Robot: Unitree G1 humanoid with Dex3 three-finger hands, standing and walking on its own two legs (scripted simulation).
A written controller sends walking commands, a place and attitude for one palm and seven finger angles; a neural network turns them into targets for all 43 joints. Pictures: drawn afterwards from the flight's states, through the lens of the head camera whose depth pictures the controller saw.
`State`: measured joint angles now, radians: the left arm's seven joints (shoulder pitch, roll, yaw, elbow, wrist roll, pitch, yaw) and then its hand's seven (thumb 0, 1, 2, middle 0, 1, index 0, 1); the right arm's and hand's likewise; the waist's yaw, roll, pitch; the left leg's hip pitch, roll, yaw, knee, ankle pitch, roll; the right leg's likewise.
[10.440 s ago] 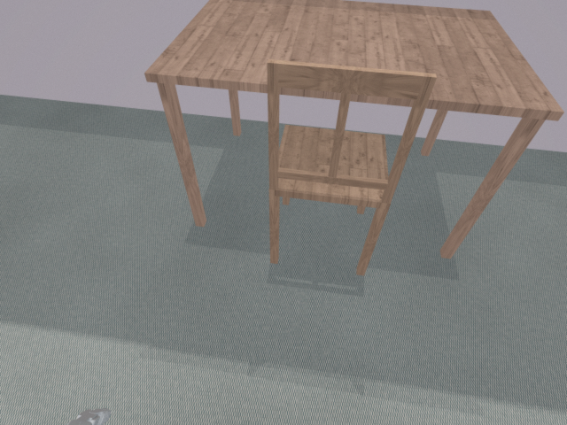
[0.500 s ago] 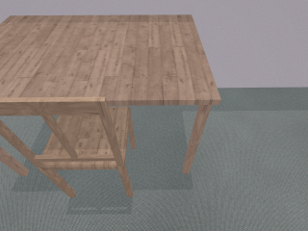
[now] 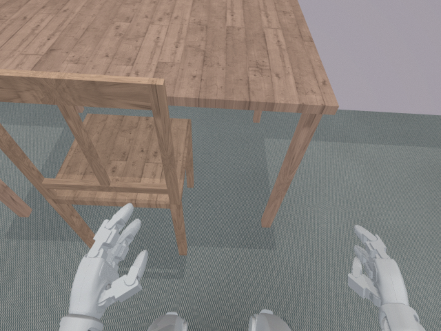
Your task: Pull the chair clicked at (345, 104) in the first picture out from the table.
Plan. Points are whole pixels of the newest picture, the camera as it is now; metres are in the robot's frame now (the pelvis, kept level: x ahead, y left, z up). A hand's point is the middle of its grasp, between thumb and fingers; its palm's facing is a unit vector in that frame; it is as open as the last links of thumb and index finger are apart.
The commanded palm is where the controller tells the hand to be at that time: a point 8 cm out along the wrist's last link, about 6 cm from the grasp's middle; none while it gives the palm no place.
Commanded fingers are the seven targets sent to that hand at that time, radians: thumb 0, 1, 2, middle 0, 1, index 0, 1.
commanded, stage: raise the hand toward the chair's back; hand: left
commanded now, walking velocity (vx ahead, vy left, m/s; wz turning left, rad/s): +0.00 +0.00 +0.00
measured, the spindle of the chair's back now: (88, 150) +0.48 +0.35 -0.02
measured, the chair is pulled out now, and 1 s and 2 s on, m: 0.00 0.00 0.00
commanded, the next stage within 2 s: aim the fingers beside a spindle in 1.72 s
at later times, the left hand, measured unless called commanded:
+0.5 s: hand (107, 266) +0.21 +0.20 +0.03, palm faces +0.05 -1.00 -0.05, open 13.2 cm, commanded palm +0.18 +0.25 +0.03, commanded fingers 0.00 -0.15 0.45 -0.09 -0.14 -0.09 -0.14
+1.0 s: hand (102, 248) +0.24 +0.21 +0.04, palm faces +0.04 -1.00 -0.07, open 16.7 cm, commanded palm +0.21 +0.27 +0.04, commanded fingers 0.00 -0.50 0.30 -0.06 -0.08 -0.06 -0.08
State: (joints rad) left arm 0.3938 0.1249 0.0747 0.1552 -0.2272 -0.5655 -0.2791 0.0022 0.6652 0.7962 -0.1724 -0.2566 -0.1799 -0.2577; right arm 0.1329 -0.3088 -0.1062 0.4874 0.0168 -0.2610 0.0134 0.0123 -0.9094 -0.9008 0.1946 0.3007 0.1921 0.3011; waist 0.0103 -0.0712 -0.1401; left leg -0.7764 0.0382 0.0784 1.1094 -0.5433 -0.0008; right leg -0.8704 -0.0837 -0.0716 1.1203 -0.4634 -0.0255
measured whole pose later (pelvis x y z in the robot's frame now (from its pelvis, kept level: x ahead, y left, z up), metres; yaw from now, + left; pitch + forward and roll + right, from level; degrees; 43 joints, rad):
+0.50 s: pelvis -0.01 +0.03 -0.02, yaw +1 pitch +16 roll -2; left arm 0.42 0.19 0.09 -0.10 -0.20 -0.36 -0.13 0.00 0.08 0.55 -0.12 -0.17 -0.12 -0.17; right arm 0.28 -0.21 0.03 0.53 -0.01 -0.20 -0.02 0.02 -0.90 -0.90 0.20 0.30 0.20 0.30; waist -0.01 0.02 -0.13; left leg -0.94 0.04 0.03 1.22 -0.56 0.04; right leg -0.98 -0.09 -0.11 1.14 -0.44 0.01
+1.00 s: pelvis +0.01 +0.02 -0.01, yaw +2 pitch +17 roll -2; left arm 0.35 0.24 0.16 -0.03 -0.23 -0.37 -0.23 -0.01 -0.45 0.32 -0.06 -0.08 -0.07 -0.08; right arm 0.20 -0.22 0.02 0.50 0.01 -0.20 -0.03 0.01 -0.90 -0.90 0.20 0.30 0.20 0.30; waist 0.01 0.02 -0.14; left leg -0.89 0.04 0.01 1.17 -0.58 0.02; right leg -0.91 -0.08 -0.14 1.10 -0.47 -0.01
